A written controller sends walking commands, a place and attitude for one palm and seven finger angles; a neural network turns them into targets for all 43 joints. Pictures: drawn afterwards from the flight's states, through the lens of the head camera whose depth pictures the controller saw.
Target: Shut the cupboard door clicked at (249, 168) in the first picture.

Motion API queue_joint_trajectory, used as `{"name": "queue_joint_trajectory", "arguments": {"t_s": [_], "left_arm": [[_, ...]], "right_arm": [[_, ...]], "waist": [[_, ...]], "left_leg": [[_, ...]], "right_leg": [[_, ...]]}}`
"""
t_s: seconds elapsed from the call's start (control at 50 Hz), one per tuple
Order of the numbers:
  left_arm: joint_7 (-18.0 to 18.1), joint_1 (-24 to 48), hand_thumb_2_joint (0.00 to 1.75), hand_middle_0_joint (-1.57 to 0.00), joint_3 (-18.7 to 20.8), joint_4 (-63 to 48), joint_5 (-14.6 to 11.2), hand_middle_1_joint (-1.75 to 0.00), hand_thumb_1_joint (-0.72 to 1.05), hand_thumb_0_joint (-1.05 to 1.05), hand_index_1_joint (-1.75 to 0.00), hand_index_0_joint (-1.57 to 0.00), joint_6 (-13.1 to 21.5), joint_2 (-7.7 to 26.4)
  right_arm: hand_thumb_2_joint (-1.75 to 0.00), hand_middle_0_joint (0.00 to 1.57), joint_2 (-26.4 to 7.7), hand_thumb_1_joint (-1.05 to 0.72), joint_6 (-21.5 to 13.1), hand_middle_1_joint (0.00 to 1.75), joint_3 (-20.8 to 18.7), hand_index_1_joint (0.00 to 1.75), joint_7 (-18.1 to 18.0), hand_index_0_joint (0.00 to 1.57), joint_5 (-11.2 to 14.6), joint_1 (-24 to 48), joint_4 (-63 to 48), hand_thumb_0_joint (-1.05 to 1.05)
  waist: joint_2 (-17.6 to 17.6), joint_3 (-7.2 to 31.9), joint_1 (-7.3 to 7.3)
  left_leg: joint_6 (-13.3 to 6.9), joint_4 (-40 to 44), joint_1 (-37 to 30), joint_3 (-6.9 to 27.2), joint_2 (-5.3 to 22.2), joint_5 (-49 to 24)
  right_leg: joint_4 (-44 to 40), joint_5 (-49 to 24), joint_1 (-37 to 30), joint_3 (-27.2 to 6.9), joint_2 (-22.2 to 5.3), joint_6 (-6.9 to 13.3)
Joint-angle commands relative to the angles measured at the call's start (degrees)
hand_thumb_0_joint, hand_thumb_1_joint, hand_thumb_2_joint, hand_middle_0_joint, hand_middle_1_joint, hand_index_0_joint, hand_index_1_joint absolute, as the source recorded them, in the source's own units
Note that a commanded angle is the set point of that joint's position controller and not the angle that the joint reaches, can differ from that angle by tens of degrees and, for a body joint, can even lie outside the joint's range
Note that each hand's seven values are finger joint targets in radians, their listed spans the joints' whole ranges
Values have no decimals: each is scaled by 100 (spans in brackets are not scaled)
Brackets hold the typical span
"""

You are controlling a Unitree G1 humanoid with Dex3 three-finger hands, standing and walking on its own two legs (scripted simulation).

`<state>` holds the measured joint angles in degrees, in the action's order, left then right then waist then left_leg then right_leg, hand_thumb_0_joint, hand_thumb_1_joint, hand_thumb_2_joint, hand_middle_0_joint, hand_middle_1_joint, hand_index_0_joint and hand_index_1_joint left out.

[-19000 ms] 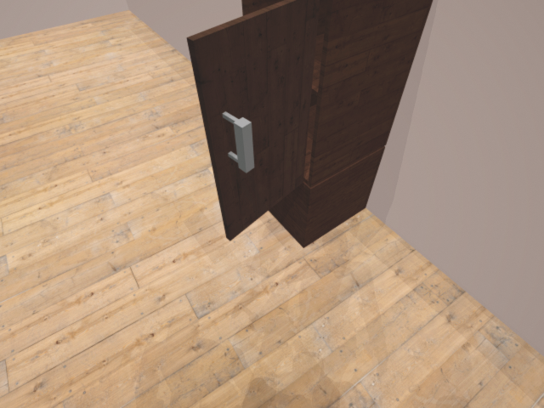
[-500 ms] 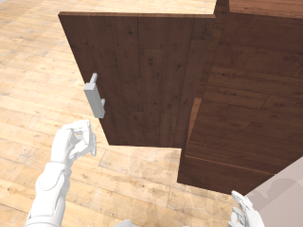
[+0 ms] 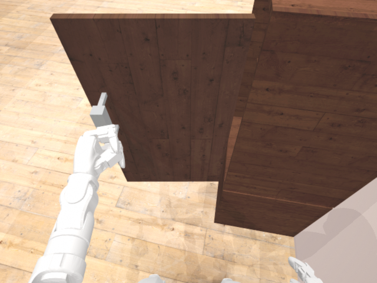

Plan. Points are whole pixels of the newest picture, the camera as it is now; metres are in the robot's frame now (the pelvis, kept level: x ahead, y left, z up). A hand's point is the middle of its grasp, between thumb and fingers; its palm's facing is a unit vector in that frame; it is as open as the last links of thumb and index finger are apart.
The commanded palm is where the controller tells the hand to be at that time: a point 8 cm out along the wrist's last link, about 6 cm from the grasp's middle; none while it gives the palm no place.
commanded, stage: bring the fist close to the handle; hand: left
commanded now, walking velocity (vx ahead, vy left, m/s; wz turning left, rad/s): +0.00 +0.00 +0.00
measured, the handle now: (108, 121) +0.46 +0.20 +0.07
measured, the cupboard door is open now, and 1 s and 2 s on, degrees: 100 90 76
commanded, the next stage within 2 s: push the door shut along its arc in 0.26 s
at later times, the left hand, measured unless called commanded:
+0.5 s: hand (116, 156) +0.36 +0.16 +0.07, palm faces -0.02 -1.00 -0.03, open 3.1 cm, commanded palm +0.35 +0.21 +0.07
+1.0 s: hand (126, 130) +0.43 +0.15 +0.07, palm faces -0.16 -0.99 -0.02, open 3.1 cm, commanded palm +0.43 +0.19 +0.07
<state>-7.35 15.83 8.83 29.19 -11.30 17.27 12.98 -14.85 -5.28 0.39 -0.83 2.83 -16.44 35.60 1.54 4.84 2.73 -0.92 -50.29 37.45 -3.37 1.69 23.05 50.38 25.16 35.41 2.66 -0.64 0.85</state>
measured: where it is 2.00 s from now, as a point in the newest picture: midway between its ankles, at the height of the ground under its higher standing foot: outside the picture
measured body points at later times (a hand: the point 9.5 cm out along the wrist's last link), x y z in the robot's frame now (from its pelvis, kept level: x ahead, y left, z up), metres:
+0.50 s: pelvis +0.00 -0.01 +0.00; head +0.05 -0.01 +0.45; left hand +0.36 +0.21 +0.07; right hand +0.12 -0.26 -0.11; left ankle +0.02 +0.11 -0.69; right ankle +0.00 -0.11 -0.69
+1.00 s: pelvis -0.02 +0.00 -0.01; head +0.06 +0.01 +0.43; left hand +0.43 +0.20 +0.07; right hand +0.05 -0.26 -0.13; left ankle +0.02 +0.11 -0.69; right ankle +0.00 -0.11 -0.69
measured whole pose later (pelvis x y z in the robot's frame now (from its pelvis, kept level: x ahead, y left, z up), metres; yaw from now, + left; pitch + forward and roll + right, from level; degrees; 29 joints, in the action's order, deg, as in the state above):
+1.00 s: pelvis -0.02 +0.00 -0.01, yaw +1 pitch +13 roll -1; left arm -17.6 42.0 10.0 58.4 -11.3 20.9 19.7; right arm -15.9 -2.3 1.0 -1.6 2.9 -18.5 38.8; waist 1.6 4.2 5.4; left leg -1.4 -54.2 45.1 -1.8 1.5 22.6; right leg 53.1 24.6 41.8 4.1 -0.8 0.8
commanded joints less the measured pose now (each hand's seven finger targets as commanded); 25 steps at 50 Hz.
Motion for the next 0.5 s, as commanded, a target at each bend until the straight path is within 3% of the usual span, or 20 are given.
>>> {"name": "queue_joint_trajectory", "arguments": {"t_s": [0.0,0.08,0.12,0.16,0.2,0.24,0.26,0.28,0.32,0.36,0.4,0.44,0.48], "left_arm": [[-22,1558,90,-130,339,-1134,-68,-150,90,0,-150,-130,446,936],[-38,1811,90,-130,371,-1105,-93,-150,90,0,-150,-130,483,1021],[-76,1881,90,-130,238,-1171,-112,-150,90,0,-150,-130,525,873],[-82,1930,90,-130,417,-1066,-117,-150,90,0,-150,-130,546,1079],[-96,2004,90,-130,404,-981,-114,-150,90,0,-150,-130,554,1095],[-141,1969,90,-130,318,-1034,-133,-150,90,0,-150,-130,571,978],[-142,1871,90,-130,411,-1065,-160,-150,90,0,-150,-130,574,1040],[-136,1687,90,-130,574,-1030,-143,-150,90,0,-150,-130,561,1239],[-180,1513,90,-130,404,-1138,-170,-150,90,0,-150,-130,556,989],[-228,1434,90,-130,356,-1102,-174,-150,90,0,-150,-130,521,955],[-294,1843,90,-130,381,-813,-133,-150,90,0,-150,-130,475,1147],[-382,2446,90,-130,382,-648,-130,-150,90,0,-150,-130,497,1235],[-447,2934,90,-130,561,-583,-125,-150,90,0,-150,-130,561,1568]], "right_arm": [[-90,20,-750,-90,-194,30,-289,30,-29,20,3,54,-738,0],[-90,20,-783,-90,-161,30,-305,30,-67,20,1,65,-708,0],[-90,20,-753,-90,-165,30,-298,30,-66,20,13,84,-716,0],[-90,20,-768,-90,-151,30,-301,30,-81,20,17,69,-674,0],[-90,20,-768,-90,-134,30,-285,30,-93,20,4,65,-674,0],[-90,20,-751,-90,-139,30,-296,30,-80,20,19,83,-696,0],[-90,20,-748,-90,-143,30,-303,30,-78,20,18,96,-706,0],[-90,20,-785,-90,-130,30,-304,30,-80,20,-3,60,-711,0],[-90,20,-728,-90,-124,30,-300,30,-56,20,14,98,-768,0],[-90,20,-741,-90,-110,30,-305,30,-50,20,23,78,-764,0],[-90,20,-788,-90,-62,30,-275,30,-76,20,37,69,-698,0],[-90,20,-804,-90,-48,30,-263,30,-119,20,39,77,-643,0],[-90,20,-842,-90,-31,30,-253,30,-171,20,25,60,-590,0]], "waist": [[-149,1694,-41],[-238,1581,36],[-145,1701,43],[-73,1696,24],[-272,1685,52],[-112,1784,32],[-4,1855,-35],[-133,1894,-70],[-103,1884,-76],[-187,1759,-20],[-329,1372,127],[-300,1324,201],[-213,1475,211]], "left_leg": [[-44,603,-1028,270,-92,-1529],[-68,595,-951,262,-98,-1229],[-61,617,-1041,260,-105,-1226],[-53,604,-1041,270,-106,-1218],[-76,595,-911,274,-117,-1145],[-66,594,-1047,267,-116,-1256],[-57,584,-1069,250,-129,-1292],[-72,579,-1004,265,-124,-1343],[-64,595,-1071,236,-128,-1526],[-59,594,-1049,233,-121,-1521],[-88,574,-810,243,-120,-1159],[-86,562,-751,272,-132,-912],[-104,515,-780,300,-128,-852]], "right_leg": [[-687,-2005,-720,-150,82,-2],[-791,-1722,-651,-200,80,-30],[-790,-1710,-652,-197,79,-20],[-784,-1687,-631,-209,83,-7],[-803,-1662,-728,-247,66,-35],[-781,-1770,-710,-224,75,-17],[-779,-1817,-763,-243,72,-10],[-766,-1881,-893,-248,73,-14],[-755,-2143,-925,-231,68,-20],[-766,-2144,-848,-202,77,-28],[-856,-1815,-639,-274,66,-63],[-887,-1495,-519,-311,62,-55],[-886,-1355,-545,-358,52,-43]]}}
